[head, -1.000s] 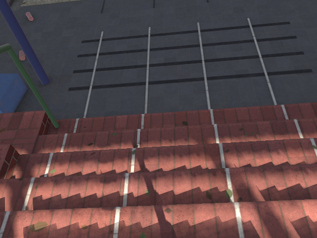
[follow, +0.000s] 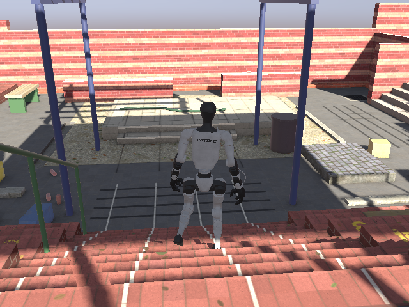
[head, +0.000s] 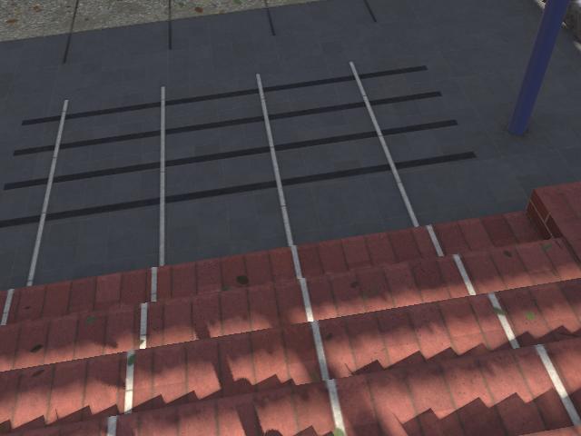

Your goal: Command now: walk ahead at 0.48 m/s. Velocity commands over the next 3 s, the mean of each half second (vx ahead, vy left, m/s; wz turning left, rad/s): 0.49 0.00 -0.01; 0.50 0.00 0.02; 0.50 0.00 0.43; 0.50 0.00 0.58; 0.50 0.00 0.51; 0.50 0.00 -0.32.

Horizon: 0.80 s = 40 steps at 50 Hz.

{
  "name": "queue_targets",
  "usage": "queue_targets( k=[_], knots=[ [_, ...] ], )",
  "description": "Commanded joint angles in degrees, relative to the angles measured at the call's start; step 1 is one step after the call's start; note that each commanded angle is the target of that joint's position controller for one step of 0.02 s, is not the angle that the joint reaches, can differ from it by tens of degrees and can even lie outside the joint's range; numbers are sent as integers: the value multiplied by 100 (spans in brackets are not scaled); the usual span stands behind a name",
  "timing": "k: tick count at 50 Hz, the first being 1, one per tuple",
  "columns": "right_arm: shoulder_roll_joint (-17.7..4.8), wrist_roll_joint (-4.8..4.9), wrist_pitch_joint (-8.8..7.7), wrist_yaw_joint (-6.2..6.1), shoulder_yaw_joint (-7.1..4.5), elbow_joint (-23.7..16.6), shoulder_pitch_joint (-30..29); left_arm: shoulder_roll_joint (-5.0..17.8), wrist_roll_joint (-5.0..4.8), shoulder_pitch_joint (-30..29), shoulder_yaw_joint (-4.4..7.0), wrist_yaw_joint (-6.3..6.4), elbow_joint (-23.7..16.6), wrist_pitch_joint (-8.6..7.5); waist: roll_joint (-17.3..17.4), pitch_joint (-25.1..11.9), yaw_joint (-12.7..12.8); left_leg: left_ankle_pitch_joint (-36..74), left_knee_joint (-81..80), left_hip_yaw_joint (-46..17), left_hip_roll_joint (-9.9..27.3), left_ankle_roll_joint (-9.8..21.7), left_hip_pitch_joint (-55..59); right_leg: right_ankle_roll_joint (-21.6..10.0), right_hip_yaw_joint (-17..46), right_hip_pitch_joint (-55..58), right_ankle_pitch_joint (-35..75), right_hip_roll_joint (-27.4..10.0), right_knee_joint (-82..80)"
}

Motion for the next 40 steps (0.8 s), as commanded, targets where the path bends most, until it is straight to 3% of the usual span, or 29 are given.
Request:
queue_targets(
  k=[1,2,3,5,6,7,8,9,11,14,15,16,17,18,19,21,22,23,24,25,26,28,30,31,33,34,35,37,40],
  knots=[
    [-446,-133,-2,-151,-134,-563,40,617,113,157,79,-6,-96,-269,-625,388,-91,2370,-1299,-145,669,362,-2385,-1255,3349,918,157,-2104,-1964],
    [-462,-249,4,-81,-180,-445,129,326,72,75,13,51,-42,-381,-966,364,-134,2623,-1840,-103,772,448,-1941,-1000,2644,546,1009,-1725,-1850],
    [-388,-348,-24,-27,-226,-520,2,394,82,182,6,168,90,-427,-1038,465,-203,3039,-2843,2,767,356,-1624,-830,1938,157,1573,-1333,-1986],
    [-46,-504,-60,66,-138,-826,-648,530,140,901,9,383,494,-397,-1211,293,-12,3333,-3536,240,786,185,-1694,-1137,1848,487,3090,-1336,-1932],
    [-27,-489,-66,150,-140,-736,-517,620,236,1104,29,440,561,-371,-1014,83,-53,3765,-3570,285,756,193,-1726,-1215,1803,712,3278,-1362,-1652],
    [-45,-474,-47,198,-131,-803,-597,668,173,1174,35,466,541,-355,-839,36,-49,3937,-3791,325,694,215,-1695,-1224,1704,746,3518,-1381,-1629],
    [-265,-425,-96,248,-195,-1001,-1105,595,-13,1382,29,534,626,-384,-602,179,78,4829,-4784,87,722,334,-2050,-996,1496,1106,2727,-1211,-1458],
    [-263,-473,-122,306,-178,-1094,-1513,520,-63,1441,-19,590,624,-396,-415,395,192,5743,-5920,345,556,377,-1656,-826,1074,703,2221,-917,-1401],
    [85,-644,-199,509,-72,-1239,-2072,471,-140,1598,-91,734,687,-342,-477,285,443,7289,-6822,783,111,389,-77,-571,609,-173,1222,-502,-1216],
    [264,-474,-91,578,6,-1455,-2376,588,-137,1680,-41,734,713,-228,-668,461,564,6505,-7114,791,-53,289,240,-702,791,-3,1128,-507,-635],
    [136,-496,-100,654,-40,-1313,-2048,648,25,1811,-15,696,779,-189,-752,268,456,6739,-6029,568,41,368,144,-887,1182,251,1091,-779,-116],
    [138,-463,-91,666,32,-1482,-2375,502,-70,1842,-34,673,619,-103,-391,575,627,5871,-7014,761,-2,351,-602,-900,1109,807,1074,-612,83],
    [160,-441,-139,726,54,-1590,-2663,530,-37,1973,-19,711,629,-23,-395,680,791,5530,-7248,842,15,297,-467,-908,1287,874,1058,-651,321],
    [171,-364,-150,702,64,-1591,-2608,452,-117,1894,-31,844,603,56,-402,930,811,5186,-8401,552,374,307,-789,-825,1345,1495,1429,-699,646],
    [97,-423,-171,738,29,-1483,-2411,647,-19,1865,18,814,744,93,-555,581,663,5143,-7601,1046,90,282,63,-886,1393,1285,2164,-745,1180],
    [-165,-454,-226,667,-140,-731,-154,646,-78,1584,-1,649,742,22,-305,-37,-340,4982,-8773,1055,230,739,2160,-715,1075,885,3018,-327,3496],
    [-366,-502,-220,646,-186,-300,1025,342,-61,2030,25,468,920,-122,836,-864,-609,7365,-7380,322,1077,1346,4781,-322,811,-1097,-26,528,6377],
    [-430,-346,-149,630,-103,-153,1214,232,-161,2703,-82,400,815,-333,1943,-1455,-287,9131,-6160,-822,1860,1922,6219,-53,1248,-3090,-2930,747,7648],
    [-495,-284,18,610,-133,-193,1305,632,-206,2473,-36,371,635,-435,1561,-1875,-393,7722,-6527,-1297,2106,2145,6179,49,1525,-3473,-2957,557,7842],
    [-905,-174,43,565,-261,-51,988,693,-365,1767,-28,412,126,-427,1221,-1371,-189,4584,-7637,-2259,2443,2597,5540,165,899,-4262,-2270,374,7512],
    [-440,-218,-11,516,-135,-200,251,778,-289,944,39,555,14,-273,-357,-549,77,2662,-8202,-2435,2386,2418,4274,81,703,-4379,-1291,-228,6542],
    [197,-436,-236,546,141,-413,-859,680,-169,847,127,639,66,-36,-895,385,722,2632,-8277,-1971,1826,1795,1590,-76,1037,-3114,316,-649,4840],
    [-29,-439,-374,417,104,-337,-858,541,62,715,137,604,-13,-106,-339,681,749,3829,-8325,-659,1062,1385,411,48,898,-2277,1320,-748,2893],
    [-205,-478,-342,302,38,-137,-614,297,243,459,88,602,-148,-126,72,491,630,4772,-8335,-430,866,1433,275,144,551,-1813,1688,-690,2409],
    [-331,-491,-285,170,22,67,-295,201,132,595,49,508,-144,-153,337,-43,726,5357,-7998,-357,897,1460,608,195,480,-1309,2591,-641,2280],
    [-192,-346,-312,94,32,210,41,485,91,178,134,451,-312,-199,144,57,520,4479,-7649,-302,792,1312,1440,52,832,-2199,3514,-772,1402],
    [-125,-253,-324,39,65,231,172,551,159,-323,114,422,-480,-253,53,104,324,4100,-7524,-306,745,1203,1704,-77,749,-2337,3985,-665,676],
    [-72,-170,-299,-31,114,263,210,320,306,-915,61,285,-675,-325,-200,289,94,2678,-7434,409,214,908,304,-76,217,-397,5683,-247,-898],
    [-118,-213,-124,8,75,379,304,127,137,-1121,15,177,-1004,-136,231,417,-62,2404,-6710,143,357,1060,475,22,303,-155,4774,-163,-1013]
  ],
)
